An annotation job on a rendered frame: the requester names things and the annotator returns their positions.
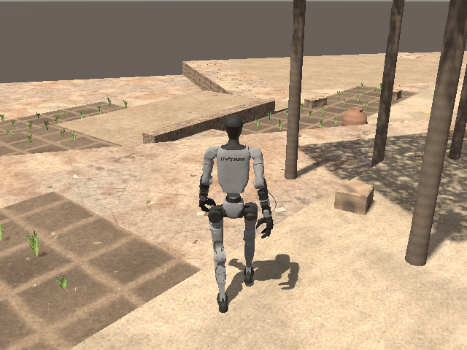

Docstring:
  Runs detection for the right robot hand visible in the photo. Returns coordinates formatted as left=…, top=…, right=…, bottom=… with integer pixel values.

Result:
left=256, top=216, right=274, bottom=238

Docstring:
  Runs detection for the left robot hand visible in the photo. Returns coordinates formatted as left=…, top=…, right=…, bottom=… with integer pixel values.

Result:
left=199, top=198, right=216, bottom=212

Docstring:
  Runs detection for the robot left upper arm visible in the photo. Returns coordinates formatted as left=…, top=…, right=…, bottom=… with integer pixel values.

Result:
left=201, top=147, right=218, bottom=185

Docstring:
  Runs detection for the right robot forearm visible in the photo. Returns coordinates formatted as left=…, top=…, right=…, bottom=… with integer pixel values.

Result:
left=257, top=178, right=272, bottom=218

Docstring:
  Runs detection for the left robot forearm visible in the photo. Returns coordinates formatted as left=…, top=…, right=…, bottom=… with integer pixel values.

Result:
left=199, top=174, right=209, bottom=201

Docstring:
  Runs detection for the humanoid robot head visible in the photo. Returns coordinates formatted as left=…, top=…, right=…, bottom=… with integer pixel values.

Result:
left=221, top=115, right=246, bottom=150

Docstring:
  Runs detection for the robot right upper arm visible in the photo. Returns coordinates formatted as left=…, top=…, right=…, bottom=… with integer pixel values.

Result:
left=249, top=147, right=265, bottom=189

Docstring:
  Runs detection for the robot right thigh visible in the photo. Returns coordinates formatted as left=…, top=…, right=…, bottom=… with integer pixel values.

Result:
left=243, top=202, right=258, bottom=243

